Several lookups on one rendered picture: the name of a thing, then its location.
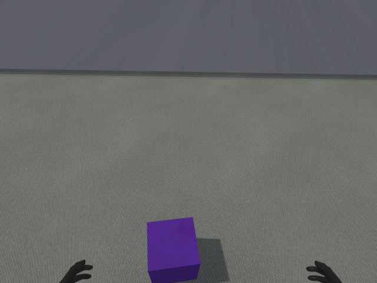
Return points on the right robot hand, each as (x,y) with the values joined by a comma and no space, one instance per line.
(323,269)

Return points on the carton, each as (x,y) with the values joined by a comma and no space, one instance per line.
(172,251)

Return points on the left robot hand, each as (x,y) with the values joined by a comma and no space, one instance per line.
(71,276)

